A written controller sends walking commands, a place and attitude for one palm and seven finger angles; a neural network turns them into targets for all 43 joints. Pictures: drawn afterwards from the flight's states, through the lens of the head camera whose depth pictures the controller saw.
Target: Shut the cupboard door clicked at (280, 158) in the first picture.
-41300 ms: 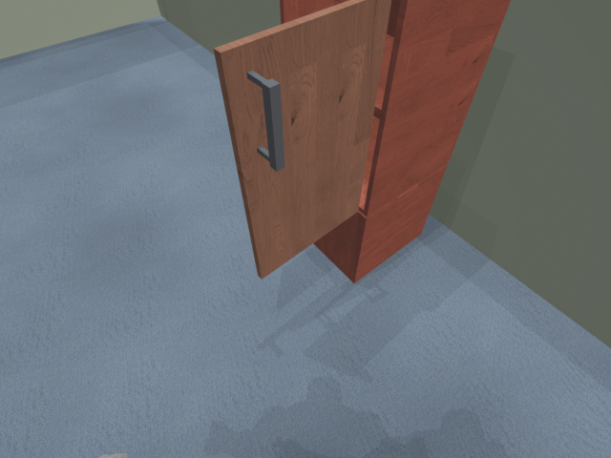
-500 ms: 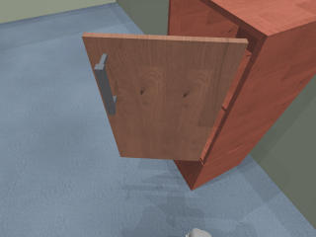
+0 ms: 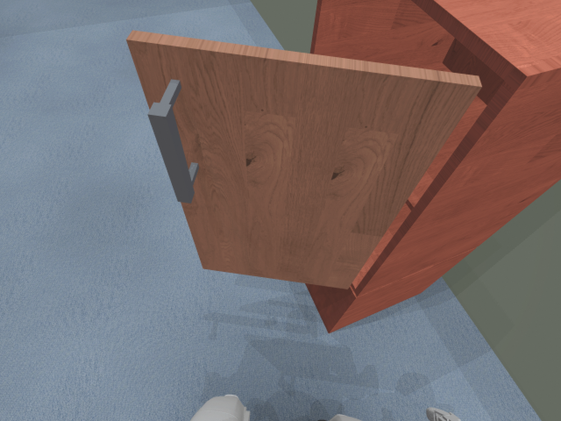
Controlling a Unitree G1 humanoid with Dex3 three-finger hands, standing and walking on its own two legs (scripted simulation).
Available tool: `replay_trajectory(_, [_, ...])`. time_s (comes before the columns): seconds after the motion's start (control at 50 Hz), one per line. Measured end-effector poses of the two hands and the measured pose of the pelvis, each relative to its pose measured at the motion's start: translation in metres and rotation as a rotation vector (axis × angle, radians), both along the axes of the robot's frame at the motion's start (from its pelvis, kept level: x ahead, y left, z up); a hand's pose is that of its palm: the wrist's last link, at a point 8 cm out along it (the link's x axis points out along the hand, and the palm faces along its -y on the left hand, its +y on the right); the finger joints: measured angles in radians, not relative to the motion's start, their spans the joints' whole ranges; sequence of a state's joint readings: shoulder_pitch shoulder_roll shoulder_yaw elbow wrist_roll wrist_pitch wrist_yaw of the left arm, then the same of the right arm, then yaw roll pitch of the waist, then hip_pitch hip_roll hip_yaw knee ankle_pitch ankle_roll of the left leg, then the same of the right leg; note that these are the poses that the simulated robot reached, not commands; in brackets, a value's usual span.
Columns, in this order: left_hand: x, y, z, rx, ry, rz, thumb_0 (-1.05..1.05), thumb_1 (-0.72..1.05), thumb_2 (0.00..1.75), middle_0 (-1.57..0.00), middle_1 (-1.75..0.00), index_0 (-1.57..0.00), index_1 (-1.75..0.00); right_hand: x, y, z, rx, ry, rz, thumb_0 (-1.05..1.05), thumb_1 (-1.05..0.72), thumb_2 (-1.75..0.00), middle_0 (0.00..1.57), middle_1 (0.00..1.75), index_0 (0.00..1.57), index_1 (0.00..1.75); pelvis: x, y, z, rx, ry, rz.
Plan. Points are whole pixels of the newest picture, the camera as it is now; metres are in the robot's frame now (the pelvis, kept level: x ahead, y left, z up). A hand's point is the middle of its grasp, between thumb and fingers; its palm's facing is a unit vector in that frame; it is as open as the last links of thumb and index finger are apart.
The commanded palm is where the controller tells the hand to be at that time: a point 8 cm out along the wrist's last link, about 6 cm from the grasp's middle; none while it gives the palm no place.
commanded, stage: come to a stop and stand still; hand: left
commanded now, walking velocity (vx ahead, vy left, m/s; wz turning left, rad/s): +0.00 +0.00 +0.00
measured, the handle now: (180, 147) +0.41 +0.18 +0.14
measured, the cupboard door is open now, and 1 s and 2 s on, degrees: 60 60 60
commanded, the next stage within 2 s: look again from close up in 0.96 s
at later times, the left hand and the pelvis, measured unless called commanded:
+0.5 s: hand out of the picture +0.01 +0.22 -0.16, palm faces -0.01 -0.98 -0.22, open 7.4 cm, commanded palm none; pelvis -0.04 +0.05 +0.01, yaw -2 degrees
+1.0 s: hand out of the picture -0.11 +0.19 -0.16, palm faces +0.02 -0.99 -0.15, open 7.4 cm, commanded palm none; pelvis -0.06 +0.03 +0.01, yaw -2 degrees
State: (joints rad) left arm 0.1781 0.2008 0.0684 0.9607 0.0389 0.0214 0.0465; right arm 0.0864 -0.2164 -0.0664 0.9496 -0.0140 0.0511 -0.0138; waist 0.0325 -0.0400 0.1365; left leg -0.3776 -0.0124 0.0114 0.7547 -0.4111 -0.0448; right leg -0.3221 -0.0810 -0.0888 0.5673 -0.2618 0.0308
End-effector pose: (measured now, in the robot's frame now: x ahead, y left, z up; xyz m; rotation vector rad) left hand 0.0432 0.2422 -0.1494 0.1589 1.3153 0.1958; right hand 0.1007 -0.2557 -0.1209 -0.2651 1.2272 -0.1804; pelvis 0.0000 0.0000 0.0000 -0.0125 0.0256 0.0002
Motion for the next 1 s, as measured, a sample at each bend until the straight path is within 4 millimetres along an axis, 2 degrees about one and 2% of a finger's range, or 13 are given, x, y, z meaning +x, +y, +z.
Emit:
replay_trajectory(0.08, [-0.007, 0.027, -0.01, -0.006, 0.023, 0.012, 0.0, 0.91, 0.89, -0.2, -0.3, -0.2, -0.3, 0.001, 0.025, 0.004, -0.004, -0.041, 0.024, 0.0, -0.91, -0.9, 0.2, 0.3, 0.2, 0.3, -0.003, 0.018, -0.005, 0.0, -0.015, -0.004])
replay_trajectory(0.16, [-0.009, 0.043, 0.001, 0.002, 0.022, 0.006, 0.0, 0.91, 0.89, -0.2, -0.3, -0.2, -0.3, -0.012, 0.052, 0.009, 0.021, -0.031, 0.031, 0.0, -0.91, -0.9, 0.2, 0.3, 0.2, 0.3, -0.008, 0.031, 0.005, -0.016, -0.011, -0.005])
replay_trajectory(0.24, [-0.011, 0.051, 0.011, 0.002, 0.003, -0.01, 0.0, 0.91, 0.89, -0.2, -0.3, -0.2, -0.3, -0.03, 0.074, 0.008, 0.06, -0.02, 0.014, 0.0, -0.91, -0.9, 0.2, 0.3, 0.2, 0.3, -0.014, 0.04, 0.011, -0.015, -0.002, -0.013])
replay_trajectory(0.34, [-0.015, 0.049, 0.017, -0.004, -0.001, -0.044, 0.0, 0.91, 0.89, -0.2, -0.3, -0.2, -0.3, -0.057, 0.079, 0.005, 0.075, -0.015, -0.037, 0.0, -0.92, -0.9, 0.21, 0.3, 0.21, 0.3, -0.023, 0.048, 0.013, -0.003, -0.002, -0.025])
replay_trajectory(0.44, [-0.022, 0.039, 0.019, -0.004, -0.03, -0.068, 0.0, 0.91, 0.89, -0.2, -0.3, -0.2, -0.3, -0.097, 0.075, -0.007, 0.097, 0.031, -0.085, 0.0, -0.92, -0.9, 0.2, 0.3, 0.21, 0.3, -0.035, 0.047, 0.01, 0.023, -0.01, -0.036])
replay_trajectory(0.5, [-0.035, 0.031, 0.021, -0.008, -0.025, -0.073, 0.0, 0.91, 0.89, -0.2, -0.3, -0.2, -0.3, -0.124, 0.072, -0.013, 0.109, 0.074, -0.115, 0.0, -0.92, -0.9, 0.2, 0.3, 0.21, 0.3, -0.042, 0.045, 0.01, 0.021, -0.023, -0.04])
replay_trajectory(0.64, [-0.067, 0.022, 0.016, -0.031, 0.025, -0.073, 0.0, 0.92, 0.89, -0.2, -0.3, -0.2, -0.3, -0.184, 0.076, -0.012, 0.12, 0.184, -0.159, 0.0, -0.91, -0.9, 0.2, 0.3, 0.2, 0.3, -0.049, 0.042, 0.011, 0.014, -0.045, -0.043])
replay_trajectory(0.76, [-0.096, 0.012, 0.012, -0.06, 0.087, -0.053, 0.0, 0.91, 0.89, -0.2, -0.3, -0.2, -0.3, -0.22, 0.082, -0.008, 0.127, 0.282, -0.174, 0.01, -0.91, -0.9, 0.2, 0.3, 0.2, 0.3, -0.056, 0.039, 0.012, 0.015, -0.034, -0.036])
replay_trajectory(0.86, [-0.126, 0.004, 0.013, -0.075, 0.154, -0.024, 0.0, 0.91, 0.89, -0.2, -0.3, -0.2, -0.3, -0.227, 0.086, -0.008, 0.137, 0.314, -0.174, 0.01, -0.91, -0.9, 0.2, 0.3, 0.2, 0.3, -0.059, 0.038, 0.013, 0.014, -0.022, -0.031])
replay_trajectory(1.0, [-0.154, -0.007, 0.015, -0.086, 0.225, 0.006, 0.0, 0.91, 0.89, -0.2, -0.3, -0.2, -0.3, -0.206, 0.088, -0.012, 0.153, 0.266, -0.16, 0.01, -0.91, -0.9, 0.2, 0.3, 0.2, 0.3, -0.057, 0.034, 0.013, 0.015, -0.02, -0.034])
